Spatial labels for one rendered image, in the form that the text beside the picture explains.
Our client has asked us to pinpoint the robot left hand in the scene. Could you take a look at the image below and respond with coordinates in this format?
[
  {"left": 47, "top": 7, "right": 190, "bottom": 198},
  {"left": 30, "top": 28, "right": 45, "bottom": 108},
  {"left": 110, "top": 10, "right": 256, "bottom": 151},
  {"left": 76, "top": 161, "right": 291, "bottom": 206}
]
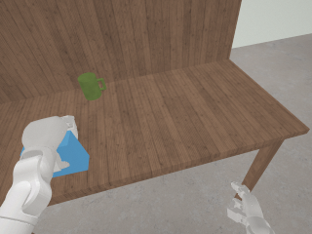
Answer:
[{"left": 21, "top": 115, "right": 78, "bottom": 173}]

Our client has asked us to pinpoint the table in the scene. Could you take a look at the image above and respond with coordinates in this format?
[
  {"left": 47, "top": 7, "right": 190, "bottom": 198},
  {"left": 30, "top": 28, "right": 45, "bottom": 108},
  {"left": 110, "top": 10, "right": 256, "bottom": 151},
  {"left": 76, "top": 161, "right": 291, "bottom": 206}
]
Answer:
[{"left": 0, "top": 0, "right": 310, "bottom": 234}]

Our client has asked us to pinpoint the left robot forearm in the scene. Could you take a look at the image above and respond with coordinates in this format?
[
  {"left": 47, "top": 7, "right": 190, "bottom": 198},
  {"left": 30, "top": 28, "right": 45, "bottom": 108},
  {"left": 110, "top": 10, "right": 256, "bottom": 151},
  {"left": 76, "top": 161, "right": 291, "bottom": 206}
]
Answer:
[{"left": 0, "top": 146, "right": 57, "bottom": 234}]

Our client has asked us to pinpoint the right robot forearm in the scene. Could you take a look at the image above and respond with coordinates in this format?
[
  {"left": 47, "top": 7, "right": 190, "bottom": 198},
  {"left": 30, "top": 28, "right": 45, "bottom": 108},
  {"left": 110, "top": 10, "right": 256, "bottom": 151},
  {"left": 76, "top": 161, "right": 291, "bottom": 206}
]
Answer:
[{"left": 246, "top": 215, "right": 275, "bottom": 234}]

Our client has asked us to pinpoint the sponge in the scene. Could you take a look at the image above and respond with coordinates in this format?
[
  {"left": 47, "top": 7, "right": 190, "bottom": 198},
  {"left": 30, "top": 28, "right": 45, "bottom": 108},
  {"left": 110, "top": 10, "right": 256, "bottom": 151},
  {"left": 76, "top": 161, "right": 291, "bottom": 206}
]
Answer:
[{"left": 20, "top": 130, "right": 90, "bottom": 177}]

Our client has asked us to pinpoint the robot right hand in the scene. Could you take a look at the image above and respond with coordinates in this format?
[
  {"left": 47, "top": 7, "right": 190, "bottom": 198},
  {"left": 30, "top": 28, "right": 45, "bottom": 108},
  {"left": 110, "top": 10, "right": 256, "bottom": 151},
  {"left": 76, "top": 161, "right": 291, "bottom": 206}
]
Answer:
[{"left": 227, "top": 181, "right": 264, "bottom": 225}]

